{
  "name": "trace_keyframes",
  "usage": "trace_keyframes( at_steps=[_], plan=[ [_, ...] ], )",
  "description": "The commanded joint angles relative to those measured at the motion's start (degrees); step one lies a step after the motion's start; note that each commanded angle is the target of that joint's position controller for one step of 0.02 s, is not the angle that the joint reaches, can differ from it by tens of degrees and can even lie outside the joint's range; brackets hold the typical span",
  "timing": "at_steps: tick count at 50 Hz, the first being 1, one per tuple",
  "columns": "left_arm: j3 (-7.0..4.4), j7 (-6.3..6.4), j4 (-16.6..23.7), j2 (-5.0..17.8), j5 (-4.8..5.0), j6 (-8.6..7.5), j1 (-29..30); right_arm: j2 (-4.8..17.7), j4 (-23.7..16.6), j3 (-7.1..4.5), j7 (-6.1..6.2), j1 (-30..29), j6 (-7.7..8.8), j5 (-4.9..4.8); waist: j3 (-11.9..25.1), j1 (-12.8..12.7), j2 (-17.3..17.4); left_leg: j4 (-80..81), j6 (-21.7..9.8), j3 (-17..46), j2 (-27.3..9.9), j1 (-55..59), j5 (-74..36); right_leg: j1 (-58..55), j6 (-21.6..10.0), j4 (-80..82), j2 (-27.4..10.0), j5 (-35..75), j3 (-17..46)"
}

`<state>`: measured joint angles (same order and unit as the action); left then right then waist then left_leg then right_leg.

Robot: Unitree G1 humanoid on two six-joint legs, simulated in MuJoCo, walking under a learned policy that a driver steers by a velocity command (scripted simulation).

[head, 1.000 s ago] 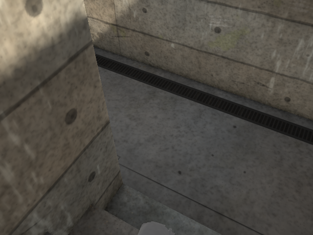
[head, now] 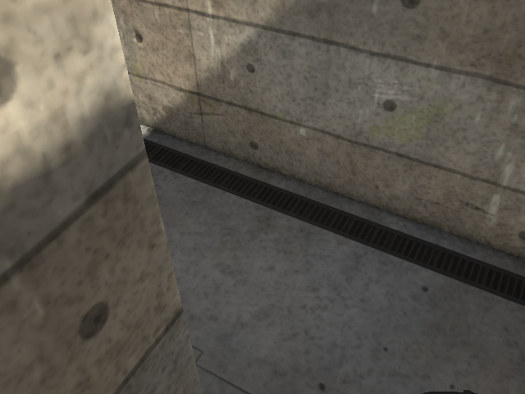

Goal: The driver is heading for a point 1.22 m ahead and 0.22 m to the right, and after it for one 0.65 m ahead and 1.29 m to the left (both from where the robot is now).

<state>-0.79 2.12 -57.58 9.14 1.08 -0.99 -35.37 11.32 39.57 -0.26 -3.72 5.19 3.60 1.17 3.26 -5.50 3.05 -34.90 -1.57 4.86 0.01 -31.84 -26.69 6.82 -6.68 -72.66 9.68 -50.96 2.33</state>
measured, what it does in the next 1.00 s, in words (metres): goes down: left foot 0.19 m lower, then right foot 0.19 m lower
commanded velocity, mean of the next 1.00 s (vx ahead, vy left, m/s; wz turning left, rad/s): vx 0.23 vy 0.00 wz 0.00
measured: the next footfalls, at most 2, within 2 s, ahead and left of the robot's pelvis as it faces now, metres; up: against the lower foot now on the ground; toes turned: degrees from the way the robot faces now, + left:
left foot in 0.02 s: +0.16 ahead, +0.12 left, -0.19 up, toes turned -2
right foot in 0.50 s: +0.28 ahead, -0.18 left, -0.38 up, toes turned +3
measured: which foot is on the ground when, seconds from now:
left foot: up 0.00-0.00, down 0.02-0.48, up 0.50-0.84, down 0.86-1.00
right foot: down 0.00-0.00, up 0.02-0.48, down 0.50-1.00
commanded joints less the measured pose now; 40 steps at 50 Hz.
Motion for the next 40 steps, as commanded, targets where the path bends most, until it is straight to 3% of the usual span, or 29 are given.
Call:
trace_keyframes(
  at_steps=[1,2,3,5,6,7,9,10,12,14,16,18,22,24,25,26,27,28,29,30,31,32,33,34,35,37,38,39,40],
  plan=[
    [-3.14,-1.14,4.7,9.5,0.09,-0.44,18.1,8.8,13.5,-4.78,0.47,41.3,1.24,-1.67,-1.5,24.7,0.6,12.3,-6.4,-0.9,-6.3,41.2,1.3,28.7,4.6,-38.8,-2.1,49.1,6.7],
    [-2.68,-0.92,4.8,4.4,-0.68,-2.09,18.2,6.0,19.9,-3.23,0.33,49.4,2.06,-1.17,-3.5,24.6,6.3,4.8,-7.4,0.2,-8.8,44.0,-4.9,39.0,4.7,-57.1,6.7,2.9,4.5],
    [-2.03,-1.12,6.4,-0.2,2.34,-3.81,-0.8,2.3,16.4,-1.29,0.71,36.2,2.92,-0.90,-2.6,6.7,14.4,-2.8,-13.5,17.1,-14.9,46.2,-23.7,48.7,4.0,-42.8,3.4,8.0,17.6],
    [-3.25,0.17,7.9,5.7,2.79,-3.87,3.3,3.2,12.4,-2.22,0.99,23.2,2.15,-0.86,-4.2,4.0,-0.3,2.4,-15.3,18.6,-17.4,30.8,4.3,48.6,2.9,-28.0,-3.2,25.2,15.9],
    [-3.51,1.01,10.4,6.0,3.79,-2.54,8.0,9.2,12.2,-3.87,3.02,14.7,1.14,0.10,-5.2,-0.1,3.6,8.6,-17.4,27.6,-20.8,16.6,29.0,46.0,3.6,-18.3,-6.3,33.1,14.1],
    [-3.62,1.78,13.5,7.3,2.26,-0.53,15.4,5.7,11.0,-2.33,4.67,12.7,0.78,0.46,-7.9,-0.3,-4.0,9.1,-16.5,31.0,-20.5,4.6,29.9,42.2,6.9,-11.4,-8.9,38.8,14.2],
    [-2.37,0.94,13.9,1.7,0.84,2.49,14.7,6.0,12.8,-1.35,6.77,16.0,0.16,3.07,-4.0,-1.6,-5.7,6.6,-17.5,28.2,-16.7,-2.3,24.4,33.9,11.0,-7.1,-11.3,42.5,11.0],
    [-3.02,0.46,13.2,3.4,0.33,2.57,12.5,10.5,13.0,-2.98,7.22,18.6,0.34,3.09,-3.5,-1.2,-4.1,4.8,-17.1,27.1,-15.9,-0.8,30.1,36.2,11.4,-7.5,-10.5,51.6,11.4],
    [-3.46,-0.66,15.0,5.9,-0.74,1.87,18.3,5.8,14.4,-2.29,9.39,22.3,0.94,-1.75,-6.2,0.7,-0.5,1.6,-13.0,22.3,-10.8,0.4,45.5,40.9,10.0,4.4,-12.9,65.2,13.7],
    [-3.17,-1.40,14.4,4.6,-2.79,2.38,17.6,2.4,14.8,-0.81,10.63,23.5,-0.09,-3.25,-6.5,1.2,1.3,-3.7,-12.8,18.6,-7.4,-1.8,43.9,36.1,11.9,8.4,-12.8,72.7,10.2],
    [-3.10,-2.06,16.0,4.5,-3.17,2.74,20.7,2.7,14.0,-0.57,10.44,22.9,-0.77,-3.61,-5.4,2.4,-0.7,-7.5,-11.3,15.1,-5.8,-2.8,42.0,29.4,12.0,14.6,-11.7,75.8,7.8],
    [-3.21,-2.52,16.5,5.0,-2.72,2.41,23.2,5.8,12.4,-1.49,9.86,21.3,-1.66,-3.88,-4.9,4.4,2.9,-9.7,-9.5,9.8,-3.9,-4.7,45.3,22.3,11.0,22.0,-9.8,74.3,4.3],
    [-3.49,-4.21,14.4,5.4,-1.01,2.29,24.2,3.2,12.2,-1.69,9.90,19.8,-3.75,-4.98,-6.0,6.8,4.3,-22.0,-7.1,9.1,-2.9,1.7,47.1,19.4,9.5,37.6,-10.4,66.7,2.4],
    [-4.83,-3.76,8.6,6.5,-0.57,1.41,9.8,3.2,13.4,-1.63,9.82,15.1,-4.23,-2.45,-4.5,-1.0,5.8,-34.4,-4.6,4.9,-1.6,-4.0,37.2,-0.3,9.7,49.0,-11.2,76.8,-4.6],
    [-5.74,-3.47,5.1,7.9,-1.07,0.93,0.3,2.3,14.5,-1.57,9.76,15.3,-3.74,-1.94,-4.7,-4.9,0.7,-48.6,-2.2,1.6,2.4,-4.6,34.8,-7.1,8.6,56.2,-11.3,81.1,-7.3],
    [-5.45,-3.90,2.2,9.4,-2.22,-0.35,-7.0,-0.5,14.4,-1.81,9.12,19.8,-2.94,-2.74,-5.2,-3.9,-18.1,-76.6,1.5,2.3,10.8,-17.8,73.6,-16.4,1.9,55.5,-21.3,112.0,5.4],
    [-2.64,-3.95,0.9,5.0,-1.42,-1.50,-0.8,-2.9,13.5,-1.70,7.69,25.2,-1.35,-4.13,-4.8,5.6,-29.4,-83.7,3.6,4.5,8.6,-32.4,78.2,-22.2,-2.3,35.6,-24.6,139.3,10.7],
    [-1.96,-3.86,1.0,2.9,-1.09,-1.39,-0.5,-2.3,13.5,-1.25,7.10,23.7,-0.60,-4.71,0.3,4.2,-24.6,-85.0,4.5,5.9,6.4,-35.0,77.5,-24.0,-4.1,34.9,-27.0,138.6,10.6],
    [-1.61,-3.88,-0.2,3.1,-1.52,-1.33,-1.5,-3.0,11.0,-0.56,7.57,16.0,-0.37,-5.50,2.0,3.0,-14.5,-84.6,3.5,4.4,4.2,-35.9,74.6,-20.7,-6.7,38.2,-28.1,123.9,12.5],
    [-2.09,-3.38,0.9,6.2,-2.30,-1.05,2.9,-2.3,9.7,-0.46,8.45,11.3,-0.94,-5.46,2.9,4.3,-5.5,-78.6,2.8,4.0,1.2,-32.1,67.8,-13.5,-8.7,40.0,-28.0,110.9,14.2],
    [-2.09,-2.40,1.0,8.1,-2.66,-0.36,6.6,-2.8,8.8,0.27,8.75,8.5,-1.79,-5.16,2.8,6.7,-4.2,-75.9,2.9,3.9,-1.0,-29.7,65.3,-8.6,-10.8,41.2,-30.3,109.8,16.4],
    [-1.64,-1.30,1.2,9.1,-3.12,0.11,12.3,-3.0,7.2,0.91,8.06,9.0,-2.63,-6.12,2.2,11.7,-9.1,-69.9,3.6,4.7,-3.9,-23.1,61.8,0.9,-14.0,45.2,-33.2,93.7,21.2],
    [-0.26,-0.50,1.2,4.3,-3.58,-0.35,11.3,-0.7,6.8,0.32,8.51,2.1,-2.91,-5.65,-2.4,7.6,-5.9,-69.8,4.2,6.7,-2.9,-27.3,59.6,2.8,-12.3,46.3,-31.1,88.3,20.5],
    [0.03,0.13,0.9,3.4,-3.27,-0.63,8.6,1.4,6.9,-0.63,8.44,1.5,-2.93,-4.72,-3.7,6.8,-3.7,-60.7,4.0,6.0,-2.1,-28.7,51.0,0.9,-9.3,43.6,-26.0,79.7,16.8],
    [0.40,0.71,0.1,2.5,-2.62,-0.54,8.0,-0.1,6.9,-0.37,7.84,1.5,-2.98,-3.66,-2.7,7.4,-6.7,-53.8,4.2,4.2,-3.2,-26.8,47.3,0.9,-8.1,43.1,-23.8,78.6,15.1],
    [1.00,2.60,1.1,1.3,-1.01,-0.37,10.1,-1.3,6.1,0.06,6.54,-1.8,-3.94,-1.67,-2.8,7.8,-4.3,-21.6,4.2,1.4,-5.1,-10.7,26.2,7.3,-3.0,45.8,-18.3,72.7,7.1],
    [1.78,2.85,1.1,-1.0,0.04,-0.13,8.6,-0.8,6.6,-0.47,6.14,-4.2,-4.07,-1.91,-5.1,6.0,-3.6,-13.8,4.4,-2.8,-1.5,-5.0,22.4,10.2,-0.2,47.7,-14.8,73.5,2.6],
    [1.44,2.03,-1.5,-0.7,0.09,-0.03,5.1,-4.9,6.0,0.53,4.91,-7.0,-4.12,-2.34,-3.7,4.2,-8.0,-11.9,4.6,-4.4,-0.9,4.6,25.9,11.2,0.9,48.5,-15.3,77.1,4.5],
    [0.67,1.67,-2.0,2.6,-0.65,0.07,5.2,-5.5,6.3,0.61,3.93,-4.6,-4.53,-3.02,-2.0,6.2,-12.6,-11.2,4.6,-5.7,0.2,10.9,32.6,10.6,0.1,48.4,-16.5,81.7,4.1]
  ],
)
